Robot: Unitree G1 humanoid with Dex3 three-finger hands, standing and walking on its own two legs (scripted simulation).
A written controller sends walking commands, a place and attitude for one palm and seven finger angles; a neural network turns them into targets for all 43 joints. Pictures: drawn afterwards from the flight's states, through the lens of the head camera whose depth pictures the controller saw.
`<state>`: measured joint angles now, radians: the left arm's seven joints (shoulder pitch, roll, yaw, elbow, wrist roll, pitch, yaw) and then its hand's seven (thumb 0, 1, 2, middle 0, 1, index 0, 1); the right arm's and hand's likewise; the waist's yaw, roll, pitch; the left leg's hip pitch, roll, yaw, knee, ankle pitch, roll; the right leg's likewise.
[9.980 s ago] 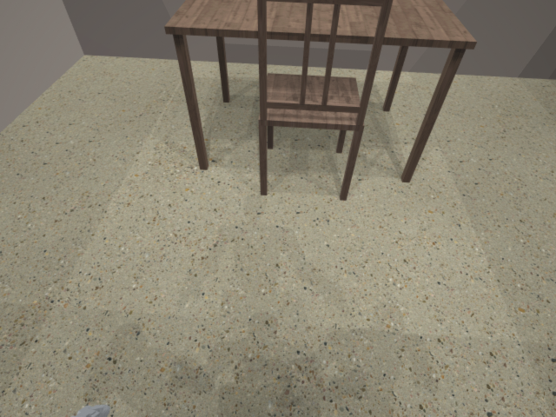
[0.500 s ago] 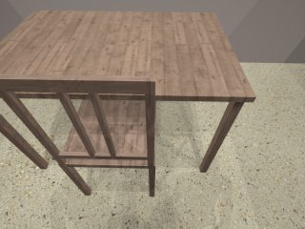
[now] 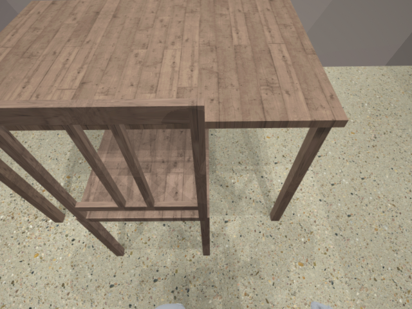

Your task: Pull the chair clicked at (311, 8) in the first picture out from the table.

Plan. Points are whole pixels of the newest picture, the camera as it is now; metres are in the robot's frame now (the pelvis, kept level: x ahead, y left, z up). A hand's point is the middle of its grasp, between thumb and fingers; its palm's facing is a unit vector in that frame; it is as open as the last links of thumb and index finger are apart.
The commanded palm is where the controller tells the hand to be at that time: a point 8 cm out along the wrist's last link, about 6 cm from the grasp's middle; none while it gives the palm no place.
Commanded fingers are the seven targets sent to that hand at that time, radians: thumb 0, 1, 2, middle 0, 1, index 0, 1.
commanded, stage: come to a stop and stand still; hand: left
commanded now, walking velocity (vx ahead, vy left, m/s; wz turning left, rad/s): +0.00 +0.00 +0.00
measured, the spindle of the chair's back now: (101, 172) +0.41 +0.29 -0.05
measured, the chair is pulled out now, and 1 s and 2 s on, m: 0.00 0.00 0.00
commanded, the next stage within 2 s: look again from close up in 0.88 s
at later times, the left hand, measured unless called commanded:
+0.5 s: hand out of the picture +0.00 +0.22 -0.17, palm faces +0.00 -0.98 -0.21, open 7.3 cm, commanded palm none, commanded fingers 0.00 0.90 0.90 -0.20 -0.30 -0.20 -0.30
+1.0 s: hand out of the picture -0.01 +0.21 -0.17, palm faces +0.01 -0.98 -0.18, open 7.3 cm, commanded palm none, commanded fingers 0.00 0.90 0.90 -0.20 -0.30 -0.20 -0.30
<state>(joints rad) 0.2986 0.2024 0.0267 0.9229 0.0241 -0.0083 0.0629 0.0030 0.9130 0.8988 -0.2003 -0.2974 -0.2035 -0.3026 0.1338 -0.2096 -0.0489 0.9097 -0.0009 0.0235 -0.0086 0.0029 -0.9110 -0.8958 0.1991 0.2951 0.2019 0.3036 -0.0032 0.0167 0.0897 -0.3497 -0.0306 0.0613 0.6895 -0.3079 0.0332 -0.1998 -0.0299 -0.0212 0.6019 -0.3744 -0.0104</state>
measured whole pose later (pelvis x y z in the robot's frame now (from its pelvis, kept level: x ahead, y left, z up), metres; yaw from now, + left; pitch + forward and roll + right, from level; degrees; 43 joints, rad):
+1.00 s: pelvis +0.00 +0.04 +0.01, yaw +0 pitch -1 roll +0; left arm 0.32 0.18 -0.02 1.07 0.02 0.00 0.04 0.00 0.91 0.90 -0.20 -0.30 -0.20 -0.30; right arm 0.23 -0.17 0.01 1.07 0.00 -0.03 -0.02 0.00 -0.92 -0.90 0.20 0.30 0.20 0.30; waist 0.01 -0.04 0.02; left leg -0.22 -0.08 0.07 0.42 -0.20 0.11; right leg -0.10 -0.06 0.01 0.41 -0.30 0.06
